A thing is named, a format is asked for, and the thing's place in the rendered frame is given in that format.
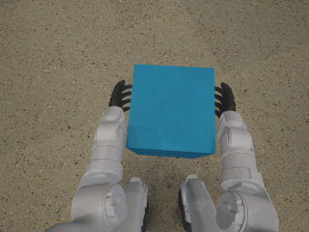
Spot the left robot thigh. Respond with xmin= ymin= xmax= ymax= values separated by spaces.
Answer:
xmin=113 ymin=182 xmax=148 ymax=232

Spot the robot right upper arm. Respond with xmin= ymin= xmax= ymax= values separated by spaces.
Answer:
xmin=215 ymin=189 xmax=279 ymax=232

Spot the robot left upper arm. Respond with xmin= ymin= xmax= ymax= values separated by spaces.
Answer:
xmin=43 ymin=182 xmax=127 ymax=232

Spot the right robot hand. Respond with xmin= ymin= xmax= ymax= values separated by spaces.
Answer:
xmin=214 ymin=82 xmax=236 ymax=118

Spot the robot right forearm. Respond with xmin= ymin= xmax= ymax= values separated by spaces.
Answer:
xmin=215 ymin=110 xmax=279 ymax=227

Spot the carton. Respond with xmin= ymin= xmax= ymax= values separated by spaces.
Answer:
xmin=126 ymin=64 xmax=215 ymax=159

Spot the right robot foot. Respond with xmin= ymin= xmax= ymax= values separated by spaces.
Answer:
xmin=179 ymin=189 xmax=192 ymax=232

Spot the left robot hand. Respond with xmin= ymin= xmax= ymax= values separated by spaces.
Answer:
xmin=108 ymin=80 xmax=132 ymax=112

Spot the robot left forearm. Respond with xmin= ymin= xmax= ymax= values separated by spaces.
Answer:
xmin=70 ymin=106 xmax=126 ymax=217

